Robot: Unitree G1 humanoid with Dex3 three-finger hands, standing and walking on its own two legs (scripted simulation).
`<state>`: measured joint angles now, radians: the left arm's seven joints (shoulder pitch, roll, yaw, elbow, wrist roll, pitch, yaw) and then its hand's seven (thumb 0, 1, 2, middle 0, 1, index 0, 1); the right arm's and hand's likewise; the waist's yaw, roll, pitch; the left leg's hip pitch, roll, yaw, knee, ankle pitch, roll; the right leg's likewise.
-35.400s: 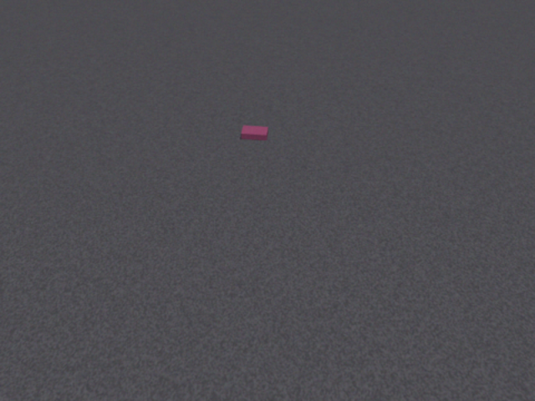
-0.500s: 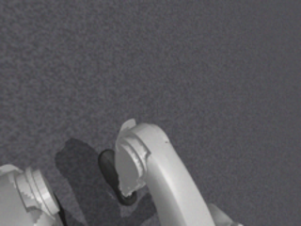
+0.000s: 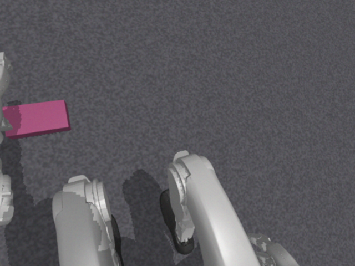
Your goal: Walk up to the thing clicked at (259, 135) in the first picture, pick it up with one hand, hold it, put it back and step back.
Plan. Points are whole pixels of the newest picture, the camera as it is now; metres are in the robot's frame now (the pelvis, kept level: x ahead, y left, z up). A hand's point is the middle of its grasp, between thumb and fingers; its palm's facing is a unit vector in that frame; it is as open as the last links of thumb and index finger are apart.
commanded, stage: withdraw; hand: left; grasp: from above
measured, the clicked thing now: (38, 119) +0.51 +0.29 -0.34
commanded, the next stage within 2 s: home in 0.30 s
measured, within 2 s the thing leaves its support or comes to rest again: neither
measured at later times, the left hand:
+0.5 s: hand (10, 98) +0.52 +0.30 -0.20, palm faces -0.38 -0.06 -0.92, open 13.5 cm
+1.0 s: hand out of the picture +0.36 +0.29 -0.01, palm faces -0.25 -0.67 -0.70, open 7.7 cm
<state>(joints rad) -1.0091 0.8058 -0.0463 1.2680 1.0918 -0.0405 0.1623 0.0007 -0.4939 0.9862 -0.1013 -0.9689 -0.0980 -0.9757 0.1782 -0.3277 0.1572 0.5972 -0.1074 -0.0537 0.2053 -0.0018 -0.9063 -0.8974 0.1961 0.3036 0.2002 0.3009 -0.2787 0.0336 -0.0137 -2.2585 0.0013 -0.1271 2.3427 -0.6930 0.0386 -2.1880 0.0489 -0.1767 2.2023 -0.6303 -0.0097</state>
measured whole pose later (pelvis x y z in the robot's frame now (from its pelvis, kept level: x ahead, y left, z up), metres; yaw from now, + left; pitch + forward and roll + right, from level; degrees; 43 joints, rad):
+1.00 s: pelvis +0.00 +0.00 +0.11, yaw +6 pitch +34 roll -7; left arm -0.46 0.52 0.02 0.65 0.51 0.08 0.02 0.00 0.80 0.91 -0.22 -0.34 -0.22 -0.34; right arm 0.18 -0.29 0.01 0.60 0.00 0.03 0.06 0.00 -0.90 -0.89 0.20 0.30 0.20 0.30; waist -0.10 0.04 -0.19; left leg -1.92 -0.02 -0.07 1.97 -0.65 0.04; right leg -1.87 0.04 -0.10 1.88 -0.62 0.00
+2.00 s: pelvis +0.09 +0.01 +0.36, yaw +11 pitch +9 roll -3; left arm 0.52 0.23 0.02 -0.11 -0.06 0.43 0.04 0.01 0.90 0.90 -0.20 -0.30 -0.20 -0.30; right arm 0.28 -0.21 0.05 0.51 0.02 -0.21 -0.18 0.01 -0.90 -0.89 0.20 0.30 0.20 0.30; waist -0.05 0.05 -0.17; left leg -0.66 -0.02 -0.07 0.98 -0.48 0.02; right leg -0.62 0.04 -0.05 0.89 -0.45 -0.01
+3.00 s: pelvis +0.09 +0.00 +0.36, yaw +12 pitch +10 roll -2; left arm 0.50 0.23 0.02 -0.10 -0.06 0.42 0.02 0.01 0.91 0.90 -0.20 -0.30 -0.20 -0.30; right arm 0.29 -0.22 0.05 0.54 0.01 -0.23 -0.18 0.01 -0.90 -0.89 0.20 0.30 0.20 0.30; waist -0.04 0.05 -0.16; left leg -0.67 -0.01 -0.07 0.99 -0.49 0.01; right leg -0.63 0.05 -0.05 0.92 -0.46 -0.03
